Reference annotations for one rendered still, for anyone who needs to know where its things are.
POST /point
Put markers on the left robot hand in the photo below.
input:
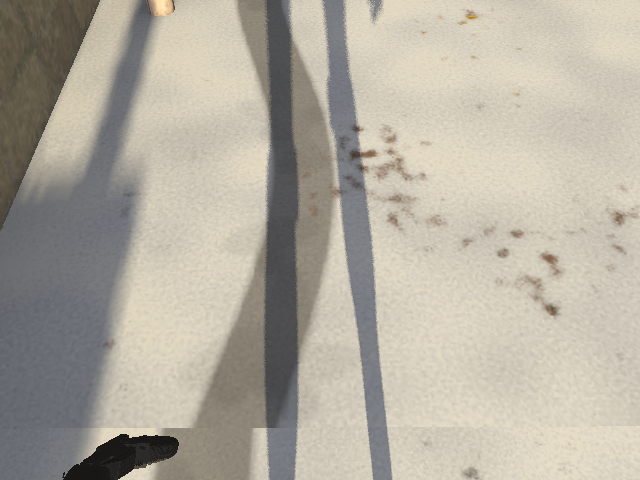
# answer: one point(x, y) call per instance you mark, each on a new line
point(120, 455)

